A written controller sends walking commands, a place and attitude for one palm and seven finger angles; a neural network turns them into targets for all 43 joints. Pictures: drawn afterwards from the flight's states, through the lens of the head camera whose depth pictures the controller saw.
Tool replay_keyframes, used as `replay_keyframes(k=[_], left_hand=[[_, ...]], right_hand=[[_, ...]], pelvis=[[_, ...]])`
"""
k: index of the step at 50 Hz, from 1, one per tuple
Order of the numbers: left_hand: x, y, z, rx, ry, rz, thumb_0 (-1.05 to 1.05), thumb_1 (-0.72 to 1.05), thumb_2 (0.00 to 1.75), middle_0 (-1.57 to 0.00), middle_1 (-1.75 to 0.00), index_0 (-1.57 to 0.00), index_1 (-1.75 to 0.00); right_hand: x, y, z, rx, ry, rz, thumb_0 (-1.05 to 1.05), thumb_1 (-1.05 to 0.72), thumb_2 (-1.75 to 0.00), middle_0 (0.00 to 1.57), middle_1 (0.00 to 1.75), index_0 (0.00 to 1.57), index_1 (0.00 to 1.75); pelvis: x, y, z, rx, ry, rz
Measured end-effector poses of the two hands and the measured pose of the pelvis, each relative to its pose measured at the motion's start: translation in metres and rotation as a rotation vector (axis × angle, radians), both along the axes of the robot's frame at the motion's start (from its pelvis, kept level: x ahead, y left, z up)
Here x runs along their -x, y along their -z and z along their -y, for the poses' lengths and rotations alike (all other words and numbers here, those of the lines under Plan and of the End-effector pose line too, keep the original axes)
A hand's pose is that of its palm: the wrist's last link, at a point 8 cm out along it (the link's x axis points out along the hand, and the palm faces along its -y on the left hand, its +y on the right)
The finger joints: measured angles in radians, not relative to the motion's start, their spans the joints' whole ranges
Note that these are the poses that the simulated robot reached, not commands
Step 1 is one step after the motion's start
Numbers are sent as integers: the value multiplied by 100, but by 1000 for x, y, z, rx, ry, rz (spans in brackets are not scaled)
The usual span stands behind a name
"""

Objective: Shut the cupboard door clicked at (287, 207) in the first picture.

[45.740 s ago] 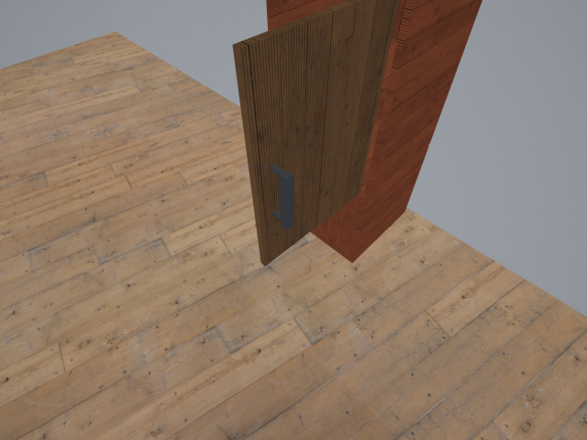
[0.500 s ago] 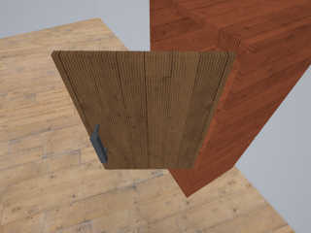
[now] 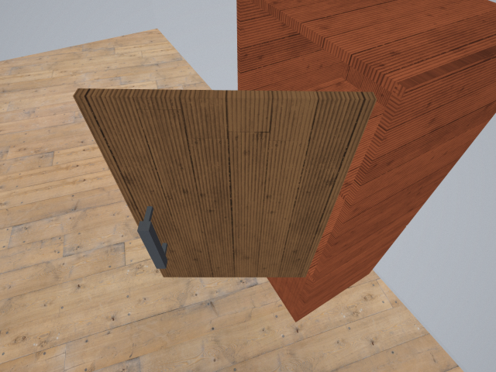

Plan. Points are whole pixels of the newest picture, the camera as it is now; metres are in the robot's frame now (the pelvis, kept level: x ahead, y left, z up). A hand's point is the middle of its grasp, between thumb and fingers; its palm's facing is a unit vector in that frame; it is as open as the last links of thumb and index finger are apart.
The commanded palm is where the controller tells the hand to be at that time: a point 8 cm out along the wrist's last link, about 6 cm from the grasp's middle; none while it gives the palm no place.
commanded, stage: look again from close up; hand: left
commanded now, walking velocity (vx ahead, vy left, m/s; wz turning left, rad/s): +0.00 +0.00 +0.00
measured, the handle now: (155, 238) +0.38 +0.22 -0.09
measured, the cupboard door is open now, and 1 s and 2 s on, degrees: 60 60 60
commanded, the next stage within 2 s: shuffle to correct the standing spot in 0.40 s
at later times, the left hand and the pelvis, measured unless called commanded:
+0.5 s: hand out of the picture +0.00 +0.16 -0.18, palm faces +0.02 -0.98 -0.19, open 7.3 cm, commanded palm none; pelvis +0.00 -0.01 +0.00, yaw +0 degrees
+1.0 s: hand out of the picture -0.01 +0.18 -0.18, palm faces +0.04 -0.98 -0.22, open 7.3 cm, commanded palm none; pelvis -0.05 -0.01 -0.01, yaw +2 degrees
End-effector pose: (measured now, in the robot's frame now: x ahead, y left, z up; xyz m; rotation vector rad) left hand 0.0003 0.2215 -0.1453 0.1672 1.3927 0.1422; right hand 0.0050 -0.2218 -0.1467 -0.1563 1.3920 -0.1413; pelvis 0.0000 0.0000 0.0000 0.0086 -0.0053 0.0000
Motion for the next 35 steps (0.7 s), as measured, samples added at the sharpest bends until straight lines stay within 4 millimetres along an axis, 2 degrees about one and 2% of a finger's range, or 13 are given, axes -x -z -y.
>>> replay_keyframes(k=[27,35], left_hand=[[6,0,11,8,-17,-7,1,92,90,-20,-30,-20,-30],[10,1,8,-7,-19,-3,0,92,90,-21,-30,-20,-30]], right_hand=[[6,-1,4,-5,5,-22,1,-92,-90,20,30,20,30],[7,0,9,6,20,-8,1,-92,-90,20,30,20,30]], pelvis=[[-2,-1,8,0,-6,4],[12,1,10,-7,3,1]])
